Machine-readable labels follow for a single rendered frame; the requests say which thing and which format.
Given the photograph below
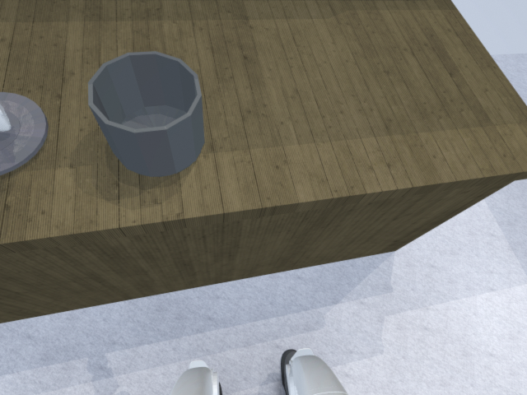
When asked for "table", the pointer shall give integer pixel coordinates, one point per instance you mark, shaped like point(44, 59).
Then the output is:
point(333, 129)

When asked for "robot right shin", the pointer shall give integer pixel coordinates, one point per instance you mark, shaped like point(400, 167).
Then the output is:
point(303, 352)

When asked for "right robot thigh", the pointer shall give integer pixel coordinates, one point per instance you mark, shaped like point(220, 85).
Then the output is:
point(309, 375)

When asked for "pot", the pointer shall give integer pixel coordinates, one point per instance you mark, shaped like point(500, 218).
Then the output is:
point(149, 107)

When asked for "lid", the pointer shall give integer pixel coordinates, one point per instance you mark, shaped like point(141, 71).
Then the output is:
point(29, 129)

